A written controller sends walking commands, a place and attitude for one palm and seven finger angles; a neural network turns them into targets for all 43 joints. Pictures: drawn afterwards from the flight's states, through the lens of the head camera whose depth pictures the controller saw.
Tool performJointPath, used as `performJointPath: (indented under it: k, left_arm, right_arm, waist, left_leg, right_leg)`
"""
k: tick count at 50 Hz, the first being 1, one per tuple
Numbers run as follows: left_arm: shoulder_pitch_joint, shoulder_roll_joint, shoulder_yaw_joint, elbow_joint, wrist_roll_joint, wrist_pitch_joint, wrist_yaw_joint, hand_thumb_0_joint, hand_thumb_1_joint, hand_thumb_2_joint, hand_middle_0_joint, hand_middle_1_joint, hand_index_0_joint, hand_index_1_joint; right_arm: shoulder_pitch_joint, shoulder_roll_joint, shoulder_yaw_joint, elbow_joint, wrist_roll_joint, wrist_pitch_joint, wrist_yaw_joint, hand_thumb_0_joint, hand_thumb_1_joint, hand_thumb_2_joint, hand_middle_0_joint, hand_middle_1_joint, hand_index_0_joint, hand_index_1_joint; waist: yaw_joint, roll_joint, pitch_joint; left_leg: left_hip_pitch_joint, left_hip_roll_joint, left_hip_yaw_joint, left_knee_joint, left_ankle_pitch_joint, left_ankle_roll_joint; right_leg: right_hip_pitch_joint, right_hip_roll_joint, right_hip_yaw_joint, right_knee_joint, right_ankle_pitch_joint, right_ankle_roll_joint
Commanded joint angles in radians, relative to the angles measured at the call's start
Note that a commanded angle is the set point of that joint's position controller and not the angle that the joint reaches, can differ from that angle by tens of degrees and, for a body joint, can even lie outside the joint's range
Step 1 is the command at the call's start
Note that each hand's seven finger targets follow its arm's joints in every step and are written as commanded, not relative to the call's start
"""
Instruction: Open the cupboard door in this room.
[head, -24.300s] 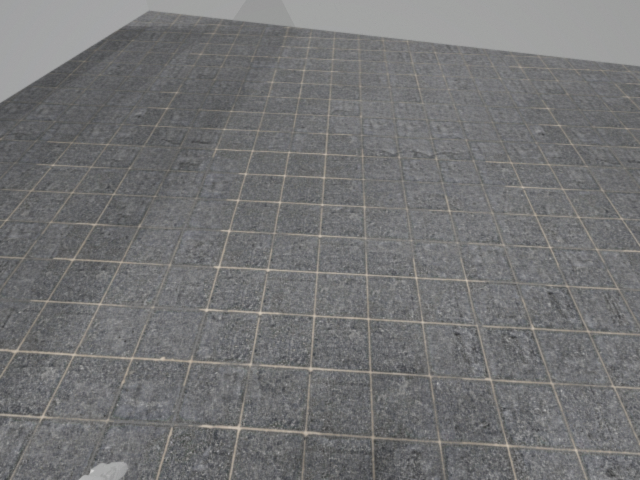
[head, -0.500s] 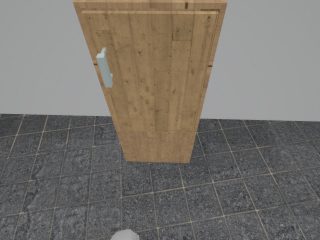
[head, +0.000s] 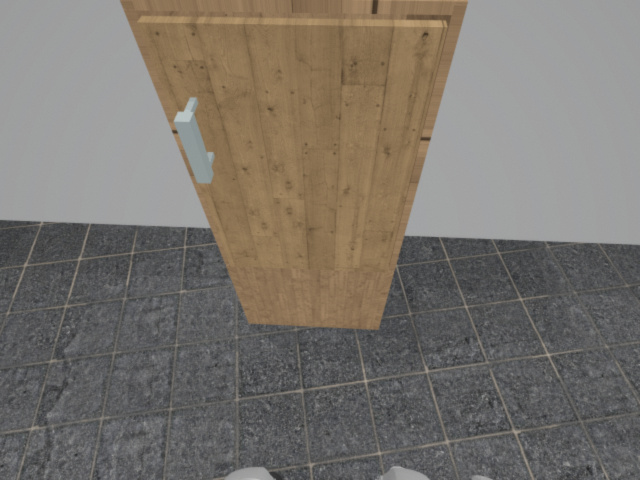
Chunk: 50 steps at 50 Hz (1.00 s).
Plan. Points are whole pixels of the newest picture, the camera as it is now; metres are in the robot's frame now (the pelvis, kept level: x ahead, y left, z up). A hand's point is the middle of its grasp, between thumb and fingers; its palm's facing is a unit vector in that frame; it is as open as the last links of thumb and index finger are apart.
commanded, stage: come to a stop and stand still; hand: left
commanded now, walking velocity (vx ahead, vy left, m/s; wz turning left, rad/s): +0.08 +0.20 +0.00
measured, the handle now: (198, 141) +0.57 +0.24 +0.06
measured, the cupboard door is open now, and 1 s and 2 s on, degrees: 0 0 0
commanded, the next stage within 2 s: look again from close up in 0.82 s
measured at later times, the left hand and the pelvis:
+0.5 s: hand out of the picture -0.02 +0.19 -0.16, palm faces +0.10 -0.96 -0.25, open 7.4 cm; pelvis -0.03 -0.01 +0.01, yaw +2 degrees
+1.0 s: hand out of the picture -0.03 +0.19 -0.17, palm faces +0.03 -0.98 -0.20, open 7.4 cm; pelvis -0.03 +0.02 +0.00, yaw +1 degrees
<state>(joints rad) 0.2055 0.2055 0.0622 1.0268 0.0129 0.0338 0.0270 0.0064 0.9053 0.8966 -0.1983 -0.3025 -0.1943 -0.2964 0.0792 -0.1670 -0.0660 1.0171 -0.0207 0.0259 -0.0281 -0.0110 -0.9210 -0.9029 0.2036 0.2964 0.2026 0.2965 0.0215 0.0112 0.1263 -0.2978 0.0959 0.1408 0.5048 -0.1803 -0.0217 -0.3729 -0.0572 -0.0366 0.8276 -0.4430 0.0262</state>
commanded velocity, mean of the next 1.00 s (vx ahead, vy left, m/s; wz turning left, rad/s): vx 0.02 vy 0.06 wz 0.00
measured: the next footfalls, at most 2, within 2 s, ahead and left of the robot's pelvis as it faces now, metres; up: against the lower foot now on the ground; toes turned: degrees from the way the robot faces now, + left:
right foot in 0.04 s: +0.03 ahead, -0.12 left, +0.00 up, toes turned -2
left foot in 0.52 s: +0.05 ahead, +0.15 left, +0.00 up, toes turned +7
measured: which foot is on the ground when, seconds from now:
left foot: down 0.00-0.04, up 0.06-0.50, down 0.52-1.00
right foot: up 0.00-0.02, down 0.04-1.00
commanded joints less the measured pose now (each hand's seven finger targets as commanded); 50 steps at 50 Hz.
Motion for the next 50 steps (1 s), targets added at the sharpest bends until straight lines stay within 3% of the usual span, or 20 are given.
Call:
performJointPath:
  k: [1, 2, 3, 4, 7, 9, 18, 21, 23, 24, 26, 27, 31, 33, 34, 37, 45, 46, 47, 50]
  left_arm:
    - [0.210, 0.115, 0.006, -0.004, 0.022, -0.035, 0.005, 0.000, 0.900, 0.900, -0.200, -0.300, -0.200, -0.300]
    - [0.125, 0.188, 0.007, -0.042, 0.023, -0.039, 0.005, 0.000, 0.900, 0.900, -0.200, -0.300, -0.200, -0.300]
    - [0.098, 0.210, 0.010, -0.068, 0.018, -0.035, 0.002, 0.000, 0.900, 0.900, -0.200, -0.300, -0.200, -0.300]
    - [0.060, 0.217, 0.019, -0.069, 0.019, -0.038, 0.004, 0.000, 0.900, 0.900, -0.200, -0.300, -0.200, -0.300]
    - [0.003, 0.174, 0.017, -0.085, 0.013, -0.038, 0.008, 0.000, 0.900, 0.900, -0.200, -0.300, -0.200, -0.300]
    - [0.030, 0.167, 0.019, -0.082, 0.011, -0.043, 0.009, 0.000, 0.900, 0.900, -0.200, -0.300, -0.200, -0.300]
    - [0.121, 0.188, 0.026, -0.041, 0.019, -0.040, 0.006, 0.000, 0.900, 0.900, -0.200, -0.300, -0.200, -0.300]
    - [0.081, 0.193, 0.028, -0.036, 0.019, -0.034, 0.006, 0.000, 0.900, 0.900, -0.200, -0.300, -0.200, -0.300]
    - [0.038, 0.175, 0.023, -0.029, 0.006, -0.026, 0.006, 0.000, 0.900, 0.900, -0.200, -0.300, -0.200, -0.300]
    - [0.031, 0.142, 0.012, -0.031, -0.001, -0.021, 0.004, 0.000, 0.900, 0.900, -0.200, -0.300, -0.200, -0.300]
    - [0.042, 0.052, -0.006, -0.042, -0.003, -0.016, -0.004, 0.000, 0.900, 0.900, -0.200, -0.300, -0.200, -0.300]
    - [0.015, 0.049, -0.014, -0.033, 0.004, -0.014, -0.006, 0.000, 0.900, 0.900, -0.200, -0.300, -0.200, -0.300]
    - [0.065, 0.049, -0.027, 0.033, 0.004, -0.021, -0.014, 0.000, 0.900, 0.900, -0.200, -0.300, -0.200, -0.300]
    - [0.101, 0.056, -0.034, 0.060, 0.003, -0.033, -0.010, 0.000, 0.900, 0.900, -0.200, -0.300, -0.200, -0.300]
    - [0.108, 0.074, -0.037, 0.069, 0.002, -0.039, -0.006, 0.000, 0.900, 0.900, -0.200, -0.300, -0.200, -0.300]
    - [0.081, 0.078, -0.039, 0.078, -0.002, -0.045, -0.001, 0.000, 0.900, 0.900, -0.200, -0.300, -0.200, -0.300]
    - [0.082, 0.055, -0.043, 0.084, -0.004, -0.043, 0.005, 0.000, 0.900, 0.900, -0.200, -0.300, -0.200, -0.300]
    - [0.172, 0.064, -0.048, 0.117, 0.004, -0.065, 0.052, 0.000, 0.900, 0.900, -0.200, -0.300, -0.200, -0.300]
    - [0.142, 0.101, -0.042, 0.072, 0.001, -0.077, 0.041, 0.000, 0.900, 0.900, -0.200, -0.300, -0.200, -0.300]
    - [0.099, 0.068, -0.051, 0.049, 0.003, -0.064, 0.019, 0.000, 0.900, 0.900, -0.200, -0.300, -0.200, -0.300]
  right_arm:
    - [0.036, -0.088, -0.025, -0.052, 0.014, -0.004, 0.017, 0.000, -0.900, -0.900, 0.200, 0.300, 0.200, 0.300]
    - [0.050, -0.046, -0.014, -0.076, 0.018, 0.006, 0.024, 0.000, -0.900, -0.900, 0.200, 0.300, 0.200, 0.300]
    - [0.030, -0.086, -0.018, -0.075, 0.013, 0.024, 0.026, 0.000, -0.900, -0.900, 0.200, 0.300, 0.200, 0.300]
    - [0.022, -0.090, -0.019, -0.071, 0.007, 0.031, 0.028, 0.000, -0.900, -0.900, 0.200, 0.300, 0.200, 0.300]
    - [0.112, -0.128, -0.024, -0.025, -0.001, 0.028, 0.036, 0.000, -0.900, -0.900, 0.200, 0.300, 0.200, 0.300]
    - [0.135, -0.131, -0.020, -0.022, -0.002, 0.023, 0.037, 0.000, -0.900, -0.900, 0.200, 0.300, 0.200, 0.300]
    - [0.122, -0.106, 0.002, -0.044, 0.010, 0.008, 0.031, 0.000, -0.900, -0.900, 0.200, 0.300, 0.200, 0.300]
    - [0.182, -0.091, 0.009, -0.026, 0.013, -0.005, 0.025, 0.000, -0.900, -0.900, 0.200, 0.300, 0.200, 0.300]
    - [0.261, -0.083, 0.016, 0.010, 0.014, -0.016, 0.019, 0.000, -0.900, -0.900, 0.200, 0.300, 0.200, 0.300]
    - [0.276, -0.104, 0.015, 0.019, 0.013, -0.024, 0.017, 0.000, -0.900, -0.900, 0.200, 0.300, 0.200, 0.300]
    - [0.238, -0.203, 0.002, -0.011, 0.002, -0.026, 0.010, 0.000, -0.900, -0.900, 0.200, 0.300, 0.200, 0.300]
    - [0.179, -0.188, 0.006, -0.008, 0.003, -0.028, 0.006, 0.000, -0.900, -0.900, 0.200, 0.300, 0.200, 0.300]
    - [0.130, -0.126, 0.025, 0.016, 0.008, -0.039, -0.008, 0.000, -0.900, -0.900, 0.200, 0.300, 0.200, 0.300]
    - [0.162, -0.111, 0.025, 0.037, 0.012, -0.046, -0.012, 0.000, -0.900, -0.900, 0.200, 0.300, 0.200, 0.300]
    - [0.187, -0.101, 0.026, 0.045, 0.017, -0.048, -0.010, 0.000, -0.900, -0.900, 0.200, 0.300, 0.200, 0.300]
    - [0.215, -0.094, 0.026, 0.063, 0.018, -0.042, -0.008, 0.000, -0.900, -0.900, 0.200, 0.300, 0.200, 0.300]
    - [0.238, -0.078, 0.037, 0.092, 0.017, -0.054, -0.009, 0.000, -0.900, -0.900, 0.200, 0.300, 0.200, 0.300]
    - [0.164, -0.117, 0.038, 0.024, 0.021, -0.067, 0.001, 0.000, -0.900, -0.900, 0.200, 0.300, 0.200, 0.300]
    - [0.242, -0.074, 0.042, 0.003, 0.011, -0.063, 0.004, 0.000, -0.900, -0.900, 0.200, 0.300, 0.200, 0.300]
    - [0.282, -0.072, 0.051, -0.013, 0.005, -0.071, 0.002, 0.000, -0.900, -0.900, 0.200, 0.300, 0.200, 0.300]
  waist:
    - [0.038, -0.136, -0.179]
    - [0.009, -0.320, -0.104]
    - [0.030, -0.221, -0.092]
    - [0.017, -0.251, -0.049]
    - [-0.015, -0.167, -0.043]
    - [-0.001, -0.165, -0.088]
    - [0.051, -0.201, -0.136]
    - [0.024, -0.207, -0.160]
    - [-0.020, -0.180, -0.167]
    - [-0.029, -0.097, -0.161]
    - [-0.017, 0.164, -0.101]
    - [-0.013, 0.194, -0.055]
    - [0.019, 0.174, -0.035]
    - [0.016, 0.092, -0.068]
    - [0.003, 0.044, -0.079]
    - [-0.018, -0.094, -0.079]
    - [-0.013, -0.002, -0.082]
    - [0.011, 0.021, -0.111]
    - [-0.030, 0.093, -0.202]
    - [-0.022, 0.147, -0.133]
  left_leg:
    - [-0.076, 0.020, -0.061, 0.125, -0.161, 0.026]
    - [-0.137, -0.065, -0.064, 0.248, -0.377, -0.010]
    - [-0.088, -0.052, -0.143, 0.355, -0.390, -0.002]
    - [-0.120, -0.055, -0.173, 0.433, -0.342, 0.005]
    - [-0.175, -0.050, -0.181, 0.563, -0.193, -0.005]
    - [-0.196, -0.055, -0.177, 0.565, -0.159, -0.021]
    - [-0.095, -0.073, -0.124, 0.257, -0.260, -0.022]
    - [0.010, -0.086, -0.096, 0.077, -0.217, -0.009]
    - [0.188, -0.091, -0.073, -0.119, -0.075, 0.001]
    - [0.248, -0.048, -0.116, -0.174, -0.062, 0.013]
    - [0.116, 0.188, -0.370, -0.295, -0.156, 0.105]
    - [0.000, 0.194, -0.386, -0.361, -0.228, 0.134]
    - [0.039, 0.088, -0.221, -0.261, 0.070, 0.108]
    - [0.100, 0.044, -0.189, -0.169, 0.186, 0.080]
    - [0.107, 0.019, -0.172, -0.141, 0.177, 0.060]
    - [0.129, 0.007, -0.161, -0.138, 0.070, 0.031]
    - [0.123, 0.018, -0.167, -0.186, 0.070, 0.035]
    - [0.095, 0.032, -0.122, -0.002, 0.217, 0.016]
    - [0.086, -0.022, -0.141, -0.050, 0.043, 0.016]
    - [0.065, 0.026, -0.177, -0.095, 0.175, 0.045]
  right_leg:
    - [0.227, -0.133, 0.127, -0.494, 0.275, -0.020]
    - [0.112, -0.320, 0.351, -0.589, 0.273, -0.114]
    - [-0.006, -0.363, 0.376, -0.633, 0.132, -0.176]
    - [-0.034, -0.343, 0.417, -0.643, 0.090, -0.175]
    - [0.055, -0.275, 0.269, -0.588, 0.197, -0.147]
    - [0.148, -0.267, 0.226, -0.561, 0.285, -0.145]
    - [0.258, -0.261, 0.233, -0.554, 0.353, -0.178]
    - [0.231, -0.228, 0.210, -0.534, 0.335, -0.165]
    - [0.118, -0.179, 0.160, -0.493, 0.226, -0.111]
    - [0.045, -0.127, 0.124, -0.444, 0.143, -0.078]
    - [-0.015, -0.008, -0.025, -0.277, 0.060, -0.012]
    - [0.037, -0.006, -0.032, -0.216, 0.050, 0.002]
    - [0.109, -0.018, -0.005, -0.244, 0.150, -0.006]
    - [0.164, -0.032, 0.022, -0.396, 0.313, -0.008]
    - [0.199, -0.057, 0.049, -0.421, 0.416, -0.018]
    - [0.179, -0.079, 0.073, -0.435, 0.424, -0.034]
    - [0.212, -0.061, 0.047, -0.450, 0.368, -0.028]
    - [0.219, -0.097, 0.087, -0.373, 0.673, -0.045]
    - [0.270, -0.115, 0.102, -0.342, 0.591, -0.070]
    - [0.197, -0.043, 0.030, -0.315, 0.318, -0.066]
